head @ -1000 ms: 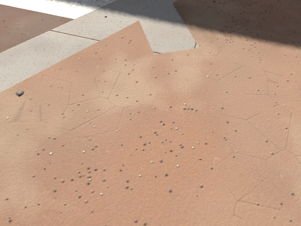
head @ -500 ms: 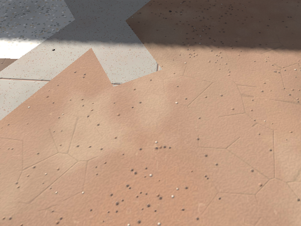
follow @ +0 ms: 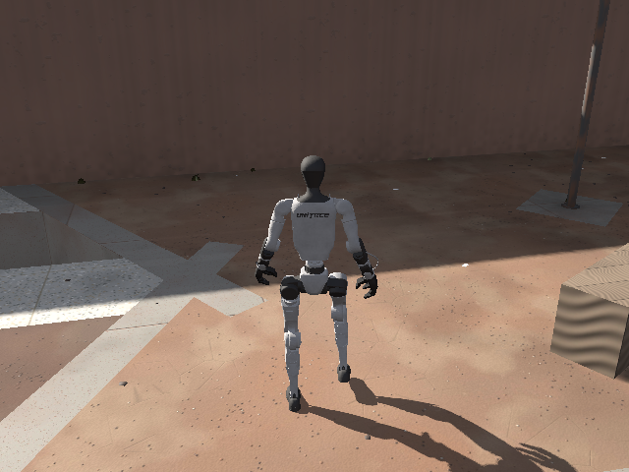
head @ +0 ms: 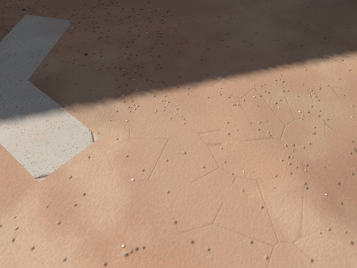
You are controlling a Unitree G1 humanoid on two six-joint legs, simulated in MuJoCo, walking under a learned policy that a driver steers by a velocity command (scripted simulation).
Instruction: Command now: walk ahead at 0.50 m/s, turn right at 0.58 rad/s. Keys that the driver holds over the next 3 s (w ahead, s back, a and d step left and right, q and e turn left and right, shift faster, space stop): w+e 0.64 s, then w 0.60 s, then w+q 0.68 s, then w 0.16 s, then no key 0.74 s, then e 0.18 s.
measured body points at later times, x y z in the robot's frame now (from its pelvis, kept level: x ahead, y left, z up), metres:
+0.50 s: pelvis +0.27 -0.08 +0.00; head +0.30 -0.10 +0.45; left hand +0.43 +0.17 -0.10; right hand +0.39 -0.39 -0.09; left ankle +0.44 +0.07 -0.68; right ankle +0.25 -0.15 -0.74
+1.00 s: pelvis +0.55 -0.12 +0.00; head +0.57 -0.13 +0.45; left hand +0.83 +0.02 -0.09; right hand +0.44 -0.37 -0.12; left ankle +0.57 -0.01 -0.74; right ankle +0.56 -0.31 -0.69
